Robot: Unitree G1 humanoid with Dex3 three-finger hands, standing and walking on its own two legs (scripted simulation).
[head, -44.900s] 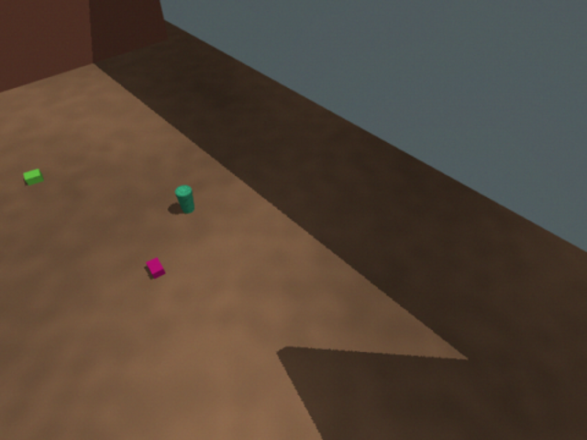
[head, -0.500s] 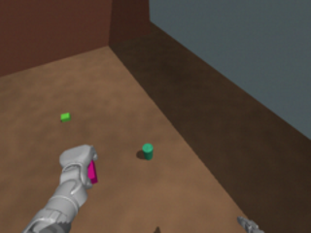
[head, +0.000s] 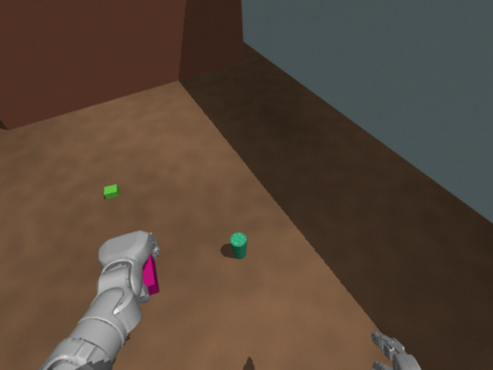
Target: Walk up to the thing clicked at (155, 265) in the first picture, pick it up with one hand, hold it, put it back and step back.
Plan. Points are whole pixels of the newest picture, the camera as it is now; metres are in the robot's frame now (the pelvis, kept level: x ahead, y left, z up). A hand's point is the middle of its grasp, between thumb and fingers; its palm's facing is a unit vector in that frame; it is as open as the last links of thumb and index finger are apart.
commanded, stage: hold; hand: left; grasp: from above
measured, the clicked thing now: (142, 276) +0.31 +0.21 -0.07
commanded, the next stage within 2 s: crouch in 0.60 s
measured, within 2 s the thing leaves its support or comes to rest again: neither
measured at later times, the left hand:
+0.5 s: hand (132, 275) +0.30 +0.22 -0.03, palm faces -0.40 -0.15 -0.91, open 9.5 cm
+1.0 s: hand (138, 286) +0.29 +0.22 -0.07, palm faces -0.43 -0.13 -0.89, open 9.5 cm
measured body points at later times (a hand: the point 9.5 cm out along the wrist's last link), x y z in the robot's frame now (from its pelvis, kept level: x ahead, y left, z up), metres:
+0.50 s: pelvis +0.00 +0.00 +0.00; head +0.00 -0.02 +0.45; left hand +0.31 +0.22 +0.02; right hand +0.14 -0.24 -0.11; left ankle +0.00 +0.13 -0.73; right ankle +0.02 -0.13 -0.73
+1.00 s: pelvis +0.00 +0.00 +0.00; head +0.02 -0.01 +0.45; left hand +0.31 +0.22 -0.02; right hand +0.13 -0.25 -0.12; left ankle +0.00 +0.13 -0.73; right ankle +0.02 -0.13 -0.73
